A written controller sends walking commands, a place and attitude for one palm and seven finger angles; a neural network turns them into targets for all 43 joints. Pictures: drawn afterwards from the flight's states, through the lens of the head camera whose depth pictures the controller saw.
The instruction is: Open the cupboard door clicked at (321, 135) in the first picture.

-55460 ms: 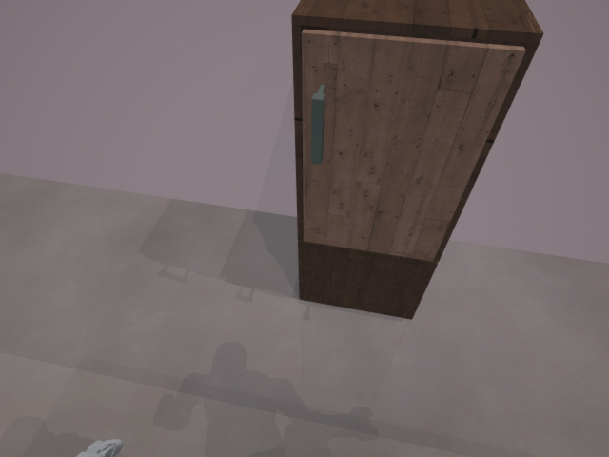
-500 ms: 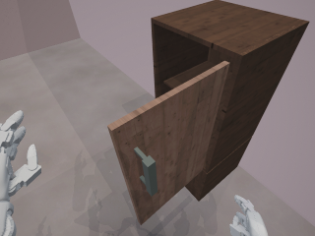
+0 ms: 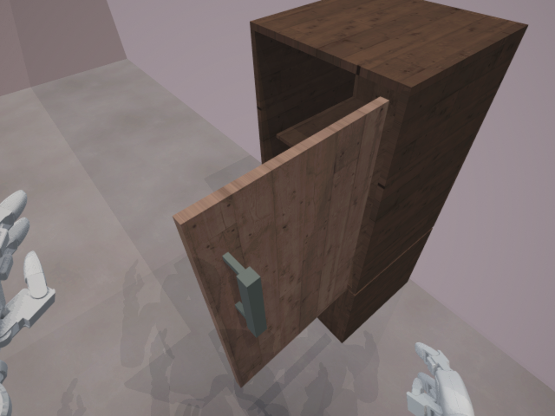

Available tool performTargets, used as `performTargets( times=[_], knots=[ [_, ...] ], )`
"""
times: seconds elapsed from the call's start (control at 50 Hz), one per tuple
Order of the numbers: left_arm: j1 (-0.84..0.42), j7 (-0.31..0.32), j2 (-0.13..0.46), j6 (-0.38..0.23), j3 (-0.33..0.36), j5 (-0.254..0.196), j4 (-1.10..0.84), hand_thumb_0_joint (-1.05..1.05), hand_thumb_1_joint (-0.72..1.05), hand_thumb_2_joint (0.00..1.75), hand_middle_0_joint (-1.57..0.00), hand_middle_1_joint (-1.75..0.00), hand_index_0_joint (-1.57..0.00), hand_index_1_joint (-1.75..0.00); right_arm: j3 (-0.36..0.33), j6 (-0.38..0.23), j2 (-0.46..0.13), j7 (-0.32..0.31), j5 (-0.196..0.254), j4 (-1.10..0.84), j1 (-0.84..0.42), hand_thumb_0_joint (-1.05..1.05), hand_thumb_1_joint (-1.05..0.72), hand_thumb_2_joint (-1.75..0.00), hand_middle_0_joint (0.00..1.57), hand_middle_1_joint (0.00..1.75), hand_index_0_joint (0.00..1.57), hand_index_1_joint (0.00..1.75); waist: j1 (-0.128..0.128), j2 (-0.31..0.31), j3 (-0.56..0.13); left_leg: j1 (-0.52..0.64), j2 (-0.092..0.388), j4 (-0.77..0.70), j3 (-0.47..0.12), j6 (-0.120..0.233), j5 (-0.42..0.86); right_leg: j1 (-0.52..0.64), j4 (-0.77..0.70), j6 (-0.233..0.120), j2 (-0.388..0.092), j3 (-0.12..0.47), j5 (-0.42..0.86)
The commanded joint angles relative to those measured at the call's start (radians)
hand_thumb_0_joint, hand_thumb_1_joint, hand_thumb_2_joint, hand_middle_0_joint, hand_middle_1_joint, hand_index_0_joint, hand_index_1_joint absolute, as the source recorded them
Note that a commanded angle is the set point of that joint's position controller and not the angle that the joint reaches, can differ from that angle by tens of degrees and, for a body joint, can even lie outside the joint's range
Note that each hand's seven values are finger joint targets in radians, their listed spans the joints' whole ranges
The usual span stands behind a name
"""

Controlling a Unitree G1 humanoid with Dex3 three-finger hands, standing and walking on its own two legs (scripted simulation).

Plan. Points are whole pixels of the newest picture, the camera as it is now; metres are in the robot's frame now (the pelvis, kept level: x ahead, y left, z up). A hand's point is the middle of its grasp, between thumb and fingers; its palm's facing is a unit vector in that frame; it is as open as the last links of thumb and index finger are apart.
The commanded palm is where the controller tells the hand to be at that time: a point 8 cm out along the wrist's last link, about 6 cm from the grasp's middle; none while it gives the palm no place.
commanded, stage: step back with the hand held close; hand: left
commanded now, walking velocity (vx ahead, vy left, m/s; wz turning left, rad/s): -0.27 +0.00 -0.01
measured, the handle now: (244, 295) +0.28 +0.08 +0.04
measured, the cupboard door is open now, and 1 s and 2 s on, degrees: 92 92 92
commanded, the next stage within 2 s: stop stepping back and stand still in 0.98 s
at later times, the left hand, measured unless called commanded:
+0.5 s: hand out of the picture +0.13 +0.29 +0.15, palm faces +0.41 -0.76 -0.51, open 7.5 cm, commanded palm +0.06 +0.32 +0.17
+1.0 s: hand out of the picture +0.04 +0.30 +0.17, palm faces +0.46 -0.78 -0.43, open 7.5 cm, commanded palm -0.03 +0.34 +0.17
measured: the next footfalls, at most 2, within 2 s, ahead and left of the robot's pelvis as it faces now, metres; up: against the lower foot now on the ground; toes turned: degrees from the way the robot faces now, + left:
left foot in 0.76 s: -0.03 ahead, +0.14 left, +0.00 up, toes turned +4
right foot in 1.14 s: -0.26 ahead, -0.09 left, +0.00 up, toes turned +0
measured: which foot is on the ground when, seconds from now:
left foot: down 0.00-0.62, up 0.64-0.74, down 0.76-1.00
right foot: down 0.00-0.78, up 0.80-1.00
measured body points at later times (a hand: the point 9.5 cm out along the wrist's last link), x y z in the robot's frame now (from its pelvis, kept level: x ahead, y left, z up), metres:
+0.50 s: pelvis -0.07 +0.02 -0.02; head -0.06 +0.03 +0.43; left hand +0.10 +0.32 +0.18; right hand +0.10 -0.22 -0.09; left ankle +0.00 +0.11 -0.74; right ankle -0.01 -0.09 -0.74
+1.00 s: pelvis -0.16 +0.03 -0.01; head -0.12 +0.06 +0.44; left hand +0.01 +0.34 +0.19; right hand +0.03 -0.17 -0.08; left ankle -0.07 +0.14 -0.74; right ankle -0.23 -0.10 -0.69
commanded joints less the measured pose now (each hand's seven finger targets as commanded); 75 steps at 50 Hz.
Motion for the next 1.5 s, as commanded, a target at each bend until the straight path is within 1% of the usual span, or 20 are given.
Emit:
performTargets(
  times=[0.0,0.22,0.48,0.54,0.6,0.64,0.72,0.76,0.78,0.84,0.9,1.06,1.1,1.12,1.14,1.18,1.3,1.38,1.42,1.48],
  knots=[
    [0.027,0.016,0.186,-0.067,0.107,0.011,-0.235,0.00,0.90,0.90,-0.20,-0.30,-0.20,-0.30,-0.060,-0.016,-0.124,-0.009,0.005,-0.172,-0.091,0.00,-0.90,-0.90,0.20,0.30,0.20,0.30,-0.025,-0.018,-0.144,0.037,0.055,-0.015,-0.015,0.023,0.349,-0.009,-0.013,0.027,-0.132,0.085,0.378],
    [0.079,0.048,0.240,-0.078,0.168,0.010,-0.297,0.00,0.90,0.90,-0.20,-0.30,-0.20,-0.30,-0.078,0.008,-0.121,-0.024,0.017,-0.204,-0.087,0.00,-0.90,-0.90,0.20,0.30,0.20,0.30,-0.028,-0.038,-0.164,-0.117,0.078,-0.022,-0.052,0.030,0.208,-0.011,0.045,0.026,-0.132,0.106,0.255],
    [0.015,0.056,0.209,-0.139,0.188,0.069,-0.325,0.00,0.90,0.90,-0.20,-0.30,-0.20,-0.30,-0.080,-0.059,-0.140,-0.021,0.003,-0.217,-0.043,0.00,-0.90,-0.90,0.20,0.30,0.20,0.30,-0.033,0.073,-0.061,-0.643,0.186,-0.201,-0.210,0.121,-0.458,0.181,0.327,0.044,-0.032,0.097,-0.001],
    [0.021,0.055,0.215,-0.147,0.194,0.069,-0.332,0.00,0.90,0.90,-0.20,-0.30,-0.20,-0.30,-0.083,-0.066,-0.129,-0.015,0.003,-0.215,-0.033,0.00,-0.90,-0.90,0.20,0.30,0.20,0.30,-0.038,-0.007,-0.052,-0.600,0.128,-0.068,-0.139,0.097,-0.449,0.073,0.222,0.011,-0.086,0.196,-0.100],
    [0.006,0.070,0.220,-0.143,0.174,0.045,-0.343,0.00,0.90,0.90,-0.20,-0.30,-0.20,-0.30,-0.085,-0.060,-0.107,0.001,-0.002,-0.173,-0.002,0.00,-0.90,-0.90,0.20,0.30,0.20,0.30,-0.051,-0.242,-0.067,-0.234,-0.001,0.400,0.004,-0.002,-0.201,-0.357,-0.126,-0.113,-0.335,0.444,-0.326],
    [0.004,0.082,0.212,-0.135,0.163,0.037,-0.327,0.00,0.90,0.90,-0.20,-0.30,-0.20,-0.30,-0.075,-0.053,-0.090,0.008,-0.003,-0.158,-0.019,0.00,-0.90,-0.90,0.20,0.30,0.20,0.30,-0.052,-0.258,-0.099,-0.166,0.020,0.513,-0.003,-0.006,-0.184,-0.375,-0.113,-0.133,-0.365,0.372,-0.152],
    [-0.007,0.088,0.250,-0.137,0.197,0.042,-0.360,0.00,0.90,0.90,-0.20,-0.30,-0.20,-0.30,-0.069,-0.050,-0.098,-0.016,-0.006,-0.148,-0.061,0.00,-0.90,-0.90,0.20,0.30,0.20,0.30,-0.050,-0.081,-0.045,-0.108,0.043,0.027,0.027,0.006,-0.076,-0.323,0.066,-0.022,-0.224,0.189,0.032],
    [0.019,0.087,0.245,-0.168,0.229,0.051,-0.404,0.00,0.90,0.90,-0.20,-0.30,-0.20,-0.30,-0.079,-0.073,-0.118,-0.020,-0.007,-0.165,-0.069,0.00,-0.90,-0.90,0.20,0.30,0.20,0.30,-0.028,0.224,-0.118,-0.344,0.288,-0.166,-0.219,0.113,-0.068,-0.105,0.393,0.057,-0.041,0.056,-0.012],
    [0.028,0.080,0.234,-0.174,0.238,0.053,-0.397,0.00,0.90,0.90,-0.20,-0.30,-0.20,-0.30,-0.083,-0.087,-0.102,-0.016,-0.017,-0.160,-0.053,0.00,-0.90,-0.90,0.20,0.30,0.20,0.30,-0.045,0.256,-0.140,-0.446,0.358,-0.260,-0.289,0.151,-0.163,-0.042,0.611,0.064,-0.004,0.052,-0.157],
    [0.024,0.075,0.199,-0.178,0.195,0.031,-0.427,0.00,0.90,0.90,-0.20,-0.30,-0.20,-0.30,-0.099,-0.129,-0.093,0.003,-0.026,-0.122,-0.028,0.00,-0.90,-0.90,0.20,0.30,0.20,0.30,-0.045,0.079,-0.139,-0.123,0.344,-0.093,-0.228,0.173,0.372,-0.341,0.705,0.053,-0.011,0.101,-0.295],
    [0.038,0.066,0.162,-0.162,0.137,0.023,-0.409,0.00,0.90,0.90,-0.20,-0.30,-0.20,-0.30,-0.098,-0.146,-0.095,0.029,-0.014,-0.095,-0.013,0.00,-0.90,-0.90,0.20,0.30,0.20,0.30,-0.046,0.145,-0.202,0.063,0.302,-0.074,-0.129,0.134,0.583,-0.335,0.556,0.064,-0.015,0.036,-0.292],
    [0.091,0.036,0.234,-0.126,0.194,-0.012,-0.404,0.00,0.90,0.90,-0.20,-0.30,-0.20,-0.30,-0.073,-0.110,-0.095,0.041,-0.022,-0.125,-0.087,0.00,-0.90,-0.90,0.20,0.30,0.20,0.30,-0.017,0.154,-0.227,-0.045,0.242,-0.179,-0.063,0.063,0.185,-0.028,0.052,0.044,0.012,-0.041,-0.135],
    [0.157,0.029,0.289,-0.134,0.245,-0.015,-0.391,0.00,0.90,0.90,-0.20,-0.30,-0.20,-0.30,-0.068,-0.078,-0.071,0.043,-0.006,-0.154,-0.083,0.00,-0.90,-0.90,0.20,0.30,0.20,0.30,-0.024,-0.071,-0.175,-0.085,0.073,0.042,0.100,-0.027,-0.078,-0.075,-0.176,-0.010,-0.137,0.080,-0.043],
    [0.166,0.042,0.346,-0.140,0.296,-0.016,-0.399,0.00,0.90,0.90,-0.20,-0.30,-0.20,-0.30,-0.062,-0.066,-0.064,0.042,-0.006,-0.163,-0.086,0.00,-0.90,-0.90,0.20,0.30,0.20,0.30,-0.016,-0.223,-0.180,-0.132,0.008,0.290,0.127,-0.056,-0.108,-0.174,-0.213,-0.070,-0.329,0.275,0.044],
    [0.146,0.051,0.303,-0.136,0.252,-0.022,-0.369,0.00,0.90,0.90,-0.20,-0.30,-0.20,-0.30,-0.051,-0.068,-0.069,0.037,0.006,-0.162,-0.073,0.00,-0.90,-0.90,0.20,0.30,0.20,0.30,-0.013,-0.232,-0.147,-0.310,-0.010,0.460,0.065,-0.043,-0.161,-0.108,-0.131,-0.078,-0.388,0.295,0.360],
    [0.170,0.057,0.263,-0.103,0.241,-0.002,-0.318,0.00,0.90,0.90,-0.20,-0.30,-0.20,-0.30,-0.047,-0.068,-0.055,0.027,0.023,-0.159,-0.059,0.00,-0.90,-0.90,0.20,0.30,0.20,0.30,-0.043,-0.271,-0.212,-0.390,0.023,0.481,0.040,-0.029,-0.108,0.083,0.043,-0.051,-0.317,0.169,0.700],
    [0.006,0.084,0.211,-0.105,0.142,0.025,-0.286,0.00,0.90,0.90,-0.20,-0.30,-0.20,-0.30,-0.063,-0.105,-0.109,-0.008,0.005,-0.128,-0.036,0.00,-0.90,-0.90,0.20,0.30,0.20,0.30,-0.053,-0.145,-0.095,-0.047,0.021,-0.013,0.082,0.022,0.011,-0.081,0.008,-0.022,-0.248,0.159,0.162],
    [0.007,0.087,0.253,-0.131,0.162,0.040,-0.355,0.00,0.90,0.90,-0.20,-0.30,-0.20,-0.30,-0.059,-0.125,-0.127,-0.012,-0.005,-0.136,-0.017,0.00,-0.90,-0.90,0.20,0.30,0.20,0.30,-0.053,0.163,-0.124,0.070,0.179,-0.090,-0.166,0.085,0.265,-0.179,0.242,0.033,-0.075,0.013,-0.002],
    [-0.021,0.083,0.258,-0.142,0.162,0.048,-0.388,0.00,0.90,0.90,-0.20,-0.30,-0.20,-0.30,-0.063,-0.145,-0.116,-0.007,-0.015,-0.120,-0.022,0.00,-0.90,-0.90,0.20,0.30,0.20,0.30,-0.049,0.192,-0.073,-0.010,0.263,-0.234,-0.299,0.120,-0.024,-0.224,0.393,0.039,-0.049,0.004,-0.282],
    [0.051,0.087,0.213,-0.128,0.157,0.047,-0.301,0.00,0.90,0.90,-0.20,-0.30,-0.20,-0.30,-0.060,-0.151,-0.107,-0.001,-0.011,-0.116,-0.028,0.00,-0.90,-0.90,0.20,0.30,0.20,0.30,-0.049,0.119,-0.007,-0.201,0.236,-0.281,-0.210,0.122,-0.311,-0.107,0.307,0.027,-0.048,-0.030,-0.251]
  ],
)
